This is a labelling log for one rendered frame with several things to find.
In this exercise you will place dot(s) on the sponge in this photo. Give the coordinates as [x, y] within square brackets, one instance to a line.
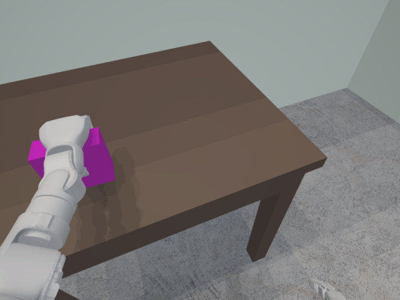
[97, 159]

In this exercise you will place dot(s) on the left robot hand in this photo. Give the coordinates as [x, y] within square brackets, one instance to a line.
[73, 129]

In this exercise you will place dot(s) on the left robot forearm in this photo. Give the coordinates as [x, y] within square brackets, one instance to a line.
[46, 220]

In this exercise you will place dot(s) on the right robot hand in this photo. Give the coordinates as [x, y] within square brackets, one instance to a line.
[325, 290]

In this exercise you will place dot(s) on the robot left upper arm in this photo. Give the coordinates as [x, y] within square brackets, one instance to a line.
[30, 272]

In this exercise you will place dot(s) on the table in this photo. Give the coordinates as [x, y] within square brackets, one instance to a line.
[191, 139]

